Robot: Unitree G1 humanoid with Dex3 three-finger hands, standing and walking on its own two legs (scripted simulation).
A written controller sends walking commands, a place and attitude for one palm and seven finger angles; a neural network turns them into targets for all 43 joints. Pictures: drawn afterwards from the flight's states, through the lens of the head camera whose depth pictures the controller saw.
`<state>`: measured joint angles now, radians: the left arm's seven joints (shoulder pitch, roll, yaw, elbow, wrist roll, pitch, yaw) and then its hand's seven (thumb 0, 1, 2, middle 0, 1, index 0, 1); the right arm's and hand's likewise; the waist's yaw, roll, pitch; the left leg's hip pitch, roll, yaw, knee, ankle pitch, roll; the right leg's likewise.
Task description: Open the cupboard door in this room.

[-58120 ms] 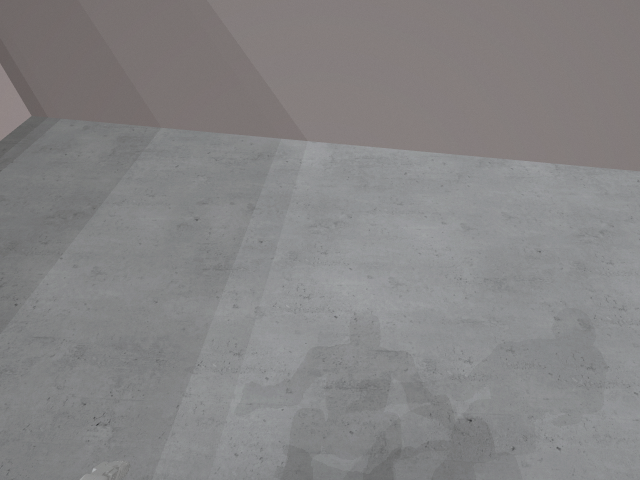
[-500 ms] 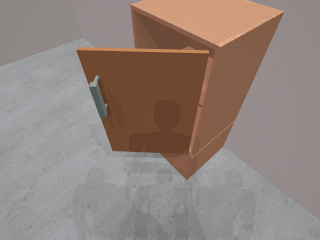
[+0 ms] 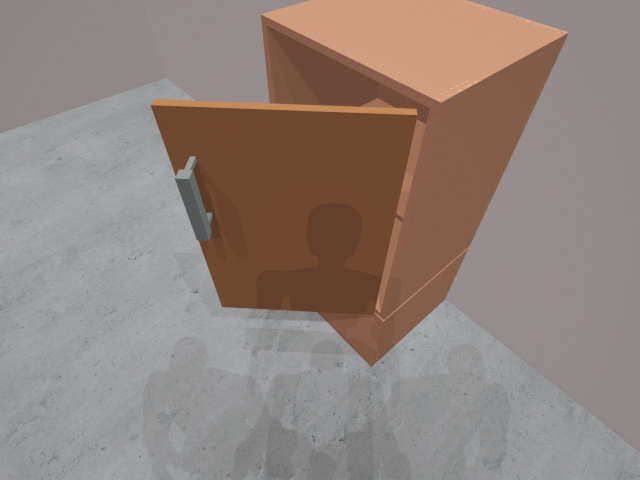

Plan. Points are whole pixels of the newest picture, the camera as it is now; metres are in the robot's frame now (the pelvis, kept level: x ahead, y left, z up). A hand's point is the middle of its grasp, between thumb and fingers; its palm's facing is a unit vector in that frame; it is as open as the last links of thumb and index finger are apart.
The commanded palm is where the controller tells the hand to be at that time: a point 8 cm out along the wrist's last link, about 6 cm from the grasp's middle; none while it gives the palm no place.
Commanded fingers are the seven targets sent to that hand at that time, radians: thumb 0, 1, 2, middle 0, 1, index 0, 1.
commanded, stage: raise the hand with hooked fingers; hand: left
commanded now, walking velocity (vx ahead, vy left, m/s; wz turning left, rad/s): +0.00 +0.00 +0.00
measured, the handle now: (198, 199) +0.56 +0.26 -0.01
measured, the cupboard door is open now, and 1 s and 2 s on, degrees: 46 46 46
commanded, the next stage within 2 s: none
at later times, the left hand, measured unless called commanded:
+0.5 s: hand out of the picture +0.13 +0.21 -0.07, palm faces +0.06 -1.00 +0.02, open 8.9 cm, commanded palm +0.13 +0.26 -0.05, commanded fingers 0.00 0.32 0.65 -0.24 -0.68 -0.24 -0.68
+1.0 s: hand (120, 431) +0.18 +0.25 -0.03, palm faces +0.01 -1.00 -0.05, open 11.9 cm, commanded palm +0.15 +0.31 -0.02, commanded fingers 0.00 -0.27 0.40 -0.28 -1.05 -0.28 -1.05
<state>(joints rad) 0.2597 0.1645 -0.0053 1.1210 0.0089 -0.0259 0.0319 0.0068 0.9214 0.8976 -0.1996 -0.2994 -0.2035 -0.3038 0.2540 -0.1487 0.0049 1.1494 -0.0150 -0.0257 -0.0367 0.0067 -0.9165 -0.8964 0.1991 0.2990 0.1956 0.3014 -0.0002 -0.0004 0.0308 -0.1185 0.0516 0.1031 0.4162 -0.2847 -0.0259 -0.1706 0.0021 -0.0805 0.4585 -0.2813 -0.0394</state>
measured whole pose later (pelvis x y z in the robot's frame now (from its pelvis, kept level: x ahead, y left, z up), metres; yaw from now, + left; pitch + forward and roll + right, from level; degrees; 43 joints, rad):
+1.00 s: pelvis -0.06 +0.03 -0.07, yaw +2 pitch +13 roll -2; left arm 0.26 0.29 0.26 0.12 -0.30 -0.38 -0.34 0.00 -0.04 0.49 -0.27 -0.91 -0.27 -0.91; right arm 0.30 -0.27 0.01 0.58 0.03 -0.24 -0.07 0.02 -0.90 -0.90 0.20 0.30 0.20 0.30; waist -0.02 0.02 -0.10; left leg -0.81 0.04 0.03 1.07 -0.49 0.03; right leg -0.79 -0.05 -0.11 1.01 -0.44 0.00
